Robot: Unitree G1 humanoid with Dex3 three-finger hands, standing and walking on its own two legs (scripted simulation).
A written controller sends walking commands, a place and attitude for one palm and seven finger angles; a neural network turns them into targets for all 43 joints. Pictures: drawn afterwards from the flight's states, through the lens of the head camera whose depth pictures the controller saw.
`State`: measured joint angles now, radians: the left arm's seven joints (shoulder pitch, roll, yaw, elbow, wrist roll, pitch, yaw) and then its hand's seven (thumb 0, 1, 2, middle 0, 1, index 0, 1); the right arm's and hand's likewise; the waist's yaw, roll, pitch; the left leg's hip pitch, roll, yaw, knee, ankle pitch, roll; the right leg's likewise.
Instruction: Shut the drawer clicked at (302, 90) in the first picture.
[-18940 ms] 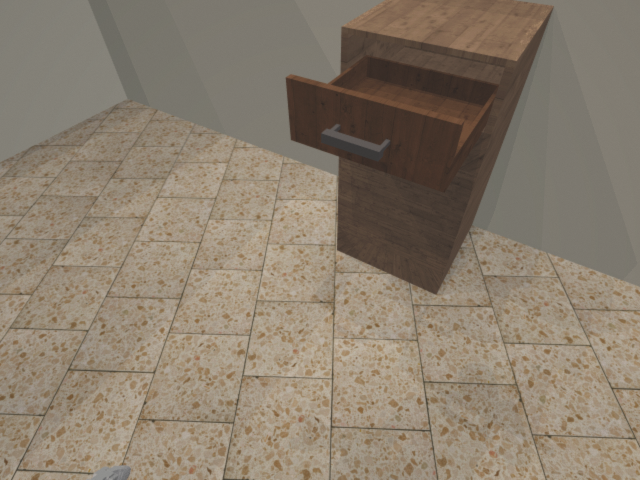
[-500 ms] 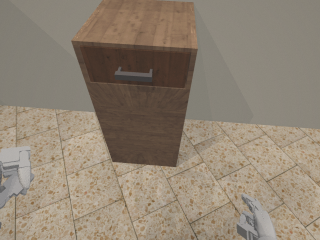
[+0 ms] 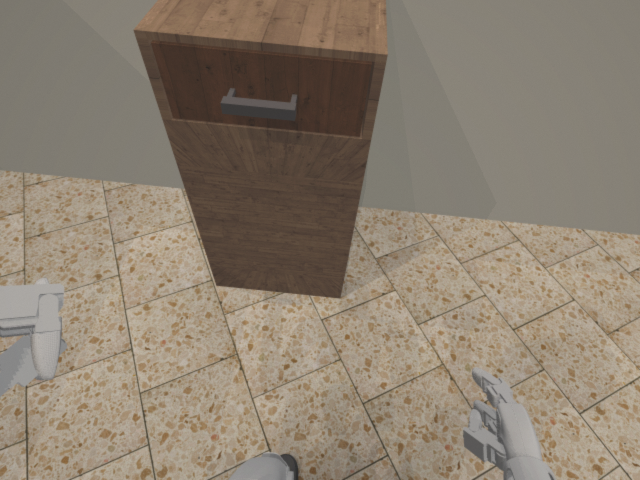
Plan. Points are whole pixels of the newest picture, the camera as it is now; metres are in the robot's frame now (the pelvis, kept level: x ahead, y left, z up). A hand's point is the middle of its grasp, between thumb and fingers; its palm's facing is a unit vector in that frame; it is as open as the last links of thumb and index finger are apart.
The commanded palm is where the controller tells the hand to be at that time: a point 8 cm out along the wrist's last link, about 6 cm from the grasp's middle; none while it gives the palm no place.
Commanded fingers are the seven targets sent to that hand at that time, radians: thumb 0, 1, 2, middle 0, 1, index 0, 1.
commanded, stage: step back with the hand held close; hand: left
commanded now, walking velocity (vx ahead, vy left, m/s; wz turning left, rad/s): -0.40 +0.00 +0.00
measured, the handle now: (261, 102) +0.74 +0.16 +0.03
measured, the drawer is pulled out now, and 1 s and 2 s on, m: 0.00 0.00 0.00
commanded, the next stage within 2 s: stop stepping back and stand still in 0.22 s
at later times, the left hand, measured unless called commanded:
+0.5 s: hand out of the picture +0.09 +0.22 +0.19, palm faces +0.34 -0.80 -0.49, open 3.3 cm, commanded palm +0.03 +0.27 +0.19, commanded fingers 0.00 0.90 0.90 -1.40 -1.60 -1.40 -1.60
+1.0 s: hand out of the picture +0.06 +0.24 +0.18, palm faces +0.40 -0.81 -0.42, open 3.3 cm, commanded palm +0.00 +0.28 +0.19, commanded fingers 0.00 0.90 0.90 -1.40 -1.60 -1.40 -1.60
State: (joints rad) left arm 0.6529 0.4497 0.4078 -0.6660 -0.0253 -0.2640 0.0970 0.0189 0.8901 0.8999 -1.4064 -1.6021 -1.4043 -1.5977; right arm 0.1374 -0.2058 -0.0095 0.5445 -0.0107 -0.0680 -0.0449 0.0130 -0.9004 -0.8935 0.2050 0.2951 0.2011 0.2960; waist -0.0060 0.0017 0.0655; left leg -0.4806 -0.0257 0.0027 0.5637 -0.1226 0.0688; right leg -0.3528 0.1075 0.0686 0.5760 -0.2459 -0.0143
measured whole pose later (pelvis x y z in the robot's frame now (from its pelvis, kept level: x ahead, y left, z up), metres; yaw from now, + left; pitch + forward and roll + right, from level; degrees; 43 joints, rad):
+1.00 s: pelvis -0.12 +0.00 +0.01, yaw +1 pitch +0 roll -2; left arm 0.61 0.36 0.35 -0.53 -0.02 -0.22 0.15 0.02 0.89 0.90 -1.41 -1.60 -1.41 -1.60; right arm 0.25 -0.20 0.00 0.64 0.00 -0.10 -0.05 0.01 -0.90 -0.89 0.20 0.29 0.20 0.30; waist -0.01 0.01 -0.04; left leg -0.32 0.01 -0.02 0.62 -0.29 0.03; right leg -0.21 0.08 -0.01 0.46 -0.26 -0.05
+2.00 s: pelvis -0.14 +0.01 +0.02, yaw +2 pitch -2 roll +0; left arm 0.31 0.14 0.00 1.12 0.01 0.01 0.03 0.01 0.91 0.90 -0.22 -0.33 -0.22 -0.33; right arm 0.33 -0.12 -0.01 1.11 -0.02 0.01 -0.03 0.00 -0.91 -0.89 0.20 0.29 0.20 0.30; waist -0.01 0.01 0.02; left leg -0.22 -0.04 0.00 0.43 -0.18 0.04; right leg -0.19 0.05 0.02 0.42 -0.20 -0.03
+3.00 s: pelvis -0.11 +0.01 +0.02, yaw +2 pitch -1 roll +0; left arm 0.29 0.12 0.01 1.14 0.01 -0.01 0.04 0.01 0.91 0.90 -0.20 -0.30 -0.20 -0.30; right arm 0.29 -0.12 -0.01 1.13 -0.01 0.00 -0.05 0.00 -0.91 -0.89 0.20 0.29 0.20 0.29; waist -0.01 0.00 0.04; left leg -0.18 -0.04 0.00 0.41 -0.21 0.04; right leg -0.15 0.05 0.03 0.41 -0.24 -0.03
